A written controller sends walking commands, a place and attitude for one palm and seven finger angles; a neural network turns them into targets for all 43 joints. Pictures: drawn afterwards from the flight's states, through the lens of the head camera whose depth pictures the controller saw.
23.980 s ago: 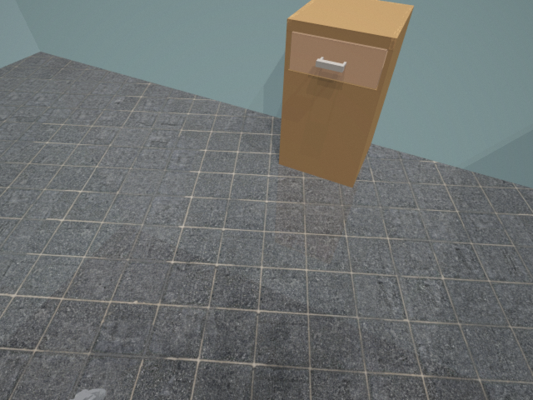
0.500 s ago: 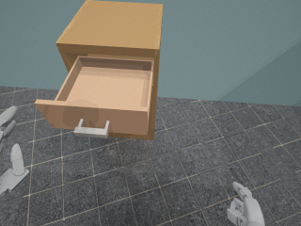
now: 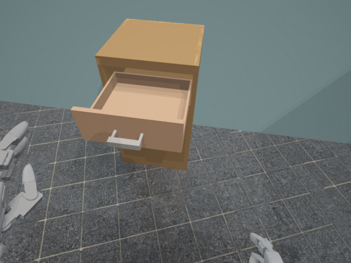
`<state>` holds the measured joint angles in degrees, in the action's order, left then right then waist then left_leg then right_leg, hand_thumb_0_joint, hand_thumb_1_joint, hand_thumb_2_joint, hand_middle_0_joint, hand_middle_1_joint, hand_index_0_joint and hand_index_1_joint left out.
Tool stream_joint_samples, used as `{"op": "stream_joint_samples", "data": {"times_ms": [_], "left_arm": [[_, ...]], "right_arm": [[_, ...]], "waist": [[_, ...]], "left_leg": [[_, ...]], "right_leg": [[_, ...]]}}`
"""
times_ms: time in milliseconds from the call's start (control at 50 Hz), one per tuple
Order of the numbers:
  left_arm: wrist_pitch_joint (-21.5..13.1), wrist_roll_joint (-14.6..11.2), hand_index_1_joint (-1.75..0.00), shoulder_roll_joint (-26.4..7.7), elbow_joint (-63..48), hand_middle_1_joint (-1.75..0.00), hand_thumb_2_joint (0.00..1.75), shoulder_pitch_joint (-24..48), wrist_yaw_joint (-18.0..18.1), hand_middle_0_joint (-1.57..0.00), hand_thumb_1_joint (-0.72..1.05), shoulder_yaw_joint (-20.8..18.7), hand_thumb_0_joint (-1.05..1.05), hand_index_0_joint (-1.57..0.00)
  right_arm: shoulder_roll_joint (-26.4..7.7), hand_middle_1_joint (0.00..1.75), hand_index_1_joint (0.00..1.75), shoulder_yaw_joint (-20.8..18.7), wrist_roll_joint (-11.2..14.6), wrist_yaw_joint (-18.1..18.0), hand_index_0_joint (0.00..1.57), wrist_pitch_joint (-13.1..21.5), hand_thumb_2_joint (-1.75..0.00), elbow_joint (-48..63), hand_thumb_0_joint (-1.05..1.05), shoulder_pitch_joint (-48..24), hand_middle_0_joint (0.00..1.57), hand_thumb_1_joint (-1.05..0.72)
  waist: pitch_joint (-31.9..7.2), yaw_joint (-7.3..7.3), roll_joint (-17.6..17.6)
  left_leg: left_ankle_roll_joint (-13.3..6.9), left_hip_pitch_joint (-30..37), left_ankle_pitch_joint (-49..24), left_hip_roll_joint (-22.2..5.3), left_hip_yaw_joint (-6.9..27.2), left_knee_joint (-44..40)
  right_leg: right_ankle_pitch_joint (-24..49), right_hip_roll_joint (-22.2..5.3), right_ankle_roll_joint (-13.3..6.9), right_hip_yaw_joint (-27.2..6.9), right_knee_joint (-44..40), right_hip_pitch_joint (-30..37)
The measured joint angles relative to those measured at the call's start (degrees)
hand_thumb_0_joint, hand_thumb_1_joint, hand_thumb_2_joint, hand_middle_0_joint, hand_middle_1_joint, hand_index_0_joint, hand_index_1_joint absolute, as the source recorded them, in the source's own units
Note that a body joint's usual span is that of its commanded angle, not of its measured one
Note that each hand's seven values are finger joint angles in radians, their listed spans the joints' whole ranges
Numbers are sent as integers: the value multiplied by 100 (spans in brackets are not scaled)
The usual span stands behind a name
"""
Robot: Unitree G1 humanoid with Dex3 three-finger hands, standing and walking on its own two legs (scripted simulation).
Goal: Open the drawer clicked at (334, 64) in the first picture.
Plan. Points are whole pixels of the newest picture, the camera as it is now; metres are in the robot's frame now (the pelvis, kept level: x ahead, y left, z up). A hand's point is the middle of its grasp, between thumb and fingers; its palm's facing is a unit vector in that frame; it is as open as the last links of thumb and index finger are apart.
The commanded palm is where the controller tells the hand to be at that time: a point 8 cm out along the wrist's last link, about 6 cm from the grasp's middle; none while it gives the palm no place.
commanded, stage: stop stepping back and stand still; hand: left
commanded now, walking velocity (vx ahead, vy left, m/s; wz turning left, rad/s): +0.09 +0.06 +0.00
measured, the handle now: (126, 138) +0.54 +0.20 -0.10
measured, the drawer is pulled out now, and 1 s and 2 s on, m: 0.30 0.30 0.30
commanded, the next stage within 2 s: let the arm hang, fingers relaxed in 0.06 s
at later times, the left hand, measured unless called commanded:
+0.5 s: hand out of the picture +0.04 +0.19 -0.17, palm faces +0.09 -0.98 -0.17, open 6.9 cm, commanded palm none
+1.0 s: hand out of the picture -0.01 +0.17 -0.16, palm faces +0.04 -0.98 -0.18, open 7.4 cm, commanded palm none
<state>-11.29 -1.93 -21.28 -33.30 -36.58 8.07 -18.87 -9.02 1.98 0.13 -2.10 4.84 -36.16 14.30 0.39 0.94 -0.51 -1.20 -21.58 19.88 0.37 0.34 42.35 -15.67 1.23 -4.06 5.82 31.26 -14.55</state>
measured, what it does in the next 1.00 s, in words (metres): stands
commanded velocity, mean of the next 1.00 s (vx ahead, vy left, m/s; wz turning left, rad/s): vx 0.00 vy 0.00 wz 0.00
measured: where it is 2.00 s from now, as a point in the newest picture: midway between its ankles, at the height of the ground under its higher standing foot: outside the picture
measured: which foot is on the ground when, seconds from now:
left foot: down 0.00-1.00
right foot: down 0.00-1.00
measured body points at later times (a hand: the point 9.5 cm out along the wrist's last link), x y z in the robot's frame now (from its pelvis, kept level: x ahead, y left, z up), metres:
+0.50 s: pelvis +0.01 +0.01 +0.00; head +0.03 +0.03 +0.45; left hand +0.04 +0.24 -0.16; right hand +0.07 -0.22 -0.13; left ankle +0.03 +0.12 -0.73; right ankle +0.01 -0.09 -0.73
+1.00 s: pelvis +0.01 +0.01 +0.01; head +0.02 +0.01 +0.46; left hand -0.01 +0.23 -0.15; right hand -0.01 -0.18 -0.16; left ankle +0.03 +0.12 -0.73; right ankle +0.01 -0.09 -0.73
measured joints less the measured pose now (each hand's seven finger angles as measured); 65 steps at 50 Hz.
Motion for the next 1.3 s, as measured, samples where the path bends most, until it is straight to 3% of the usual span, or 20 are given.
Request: {"op": "stream_joint_samples", "data": {"times_ms": [40,100,160,180,200,260,340,420,440,520,640,780,1040,1300], "left_arm": [[-22,-1,-30,61,-71,-30,90,-63,10,-21,89,55,1,-21],[-61,13,-30,48,-187,-30,90,-101,66,-21,88,66,1,-21],[-65,-9,-30,-62,-158,-30,90,-38,96,-21,88,-45,1,-21],[-120,126,-30,-90,162,-30,90,128,11,-21,89,13,1,-21],[-35,238,-30,-82,725,-30,90,448,-142,-21,89,177,1,-21],[665,362,-30,235,3069,-30,90,1502,-479,-20,89,749,0,-20],[1363,387,-30,752,6029,-29,90,2204,-647,-20,90,1319,0,-20],[1552,318,-30,1179,7818,-29,90,2170,-751,-20,91,1801,1,-20],[1515,253,-30,1257,8083,-29,90,2143,-677,-20,93,1735,0,-20],[1361,249,-30,1079,8777,-30,90,2059,-656,-21,101,1669,-3,-21],[1294,249,-30,984,9544,-30,90,1762,-682,-20,96,1762,-1,-20],[1249,230,-30,1106,9961,-29,90,1672,-647,-20,92,1867,0,-20],[1138,237,-30,1467,9840,-29,90,2006,-618,-20,91,1881,0,-20],[1134,239,-30,1462,9837,-30,90,1949,-597,-20,91,1813,0,-20]], "right_arm": [[-39,30,30,-13,-14,-12,21,-25,-89,-49,1,14,20,-90],[-196,30,30,-64,-22,-92,21,34,-89,25,1,45,20,-90],[-254,30,30,-133,10,-146,20,58,-89,40,1,-71,20,-90],[-308,30,30,-206,-12,-46,20,176,-89,-52,1,-99,20,-90],[-388,30,30,-283,-36,60,20,210,-89,-179,1,-140,20,-90],[-555,30,29,-337,-121,190,20,-37,-89,-610,1,-341,20,-90],[-406,30,29,-251,-148,217,20,-374,-89,-1025,1,-445,19,-91],[-140,30,29,-151,-158,189,20,-521,-89,-1374,1,-338,19,-91],[-79,30,29,-128,-151,173,20,-534,-89,-1483,1,-282,20,-91],[11,30,29,-168,-128,53,20,-570,-89,-1937,0,-54,20,-93],[-91,30,29,-207,-88,0,20,-600,-89,-2420,0,163,20,-93],[19,30,29,-181,-66,-11,20,-583,-89,-2722,0,264,19,-92],[416,30,29,-166,-86,-1,20,-518,-89,-2875,0,369,19,-91],[402,30,29,-232,-97,-44,20,-493,-89,-2879,0,470,19,-91]], "waist": [[-13,-20,-91],[19,14,-50],[166,-29,-142],[99,-35,-87],[21,-50,-12],[-143,-95,159],[-31,-17,152],[228,20,-93],[289,-3,-136],[464,-172,-167],[535,-210,-14],[511,-173,126],[305,-90,137],[308,-75,108]], "left_leg": [[-19,135,-26,-13,-116,-163],[-75,587,-397,-121,-138,-1223],[47,659,-700,-67,-223,-1287],[52,561,-677,-56,-214,-1246],[40,439,-644,-15,-189,-1167],[-7,186,-512,119,-158,-872],[38,327,-406,79,-99,-749],[54,606,-455,9,-117,-950],[58,646,-495,-20,-104,-1030],[80,754,-702,-86,-46,-1381],[56,918,-845,-79,-82,-1682],[34,1062,-900,-61,-164,-1826],[47,1078,-902,-57,-196,-1823],[83,1058,-862,-94,-194,-1788]], "right_leg": [[34,-39,18,-38,-107,41],[20,-21,89,19,-99,38],[-10,-94,167,-56,-66,75],[-5,-120,198,-46,59,-41],[-57,-168,235,-79,227,-172],[-357,-283,307,-237,446,-326],[-374,-240,262,-185,493,-145],[-272,-162,264,-209,219,146],[-201,-128,262,-196,84,212],[96,-40,222,-143,-454,413],[284,-37,248,-179,-810,588],[324,-58,270,-260,-874,669],[273,-66,253,-290,-757,623],[236,-30,218,-291,-726,600]]}}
